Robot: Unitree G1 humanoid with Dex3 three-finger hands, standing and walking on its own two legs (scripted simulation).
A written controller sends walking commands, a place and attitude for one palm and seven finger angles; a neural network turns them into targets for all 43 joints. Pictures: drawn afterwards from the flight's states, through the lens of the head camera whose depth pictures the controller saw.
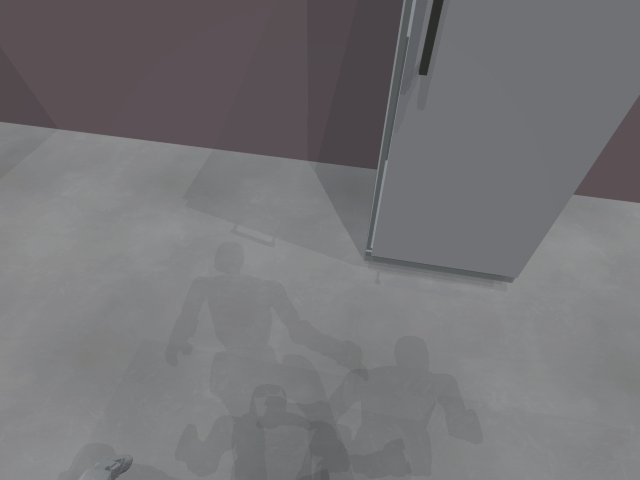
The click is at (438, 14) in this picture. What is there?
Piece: fridge door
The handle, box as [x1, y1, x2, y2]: [419, 0, 443, 75]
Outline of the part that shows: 443,0 433,0 419,68 419,74 426,75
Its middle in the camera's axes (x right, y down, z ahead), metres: +0.24 -0.52 +0.78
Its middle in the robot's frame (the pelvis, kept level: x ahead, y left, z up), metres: +0.97 -0.20 +0.25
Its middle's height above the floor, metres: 1.02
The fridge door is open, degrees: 0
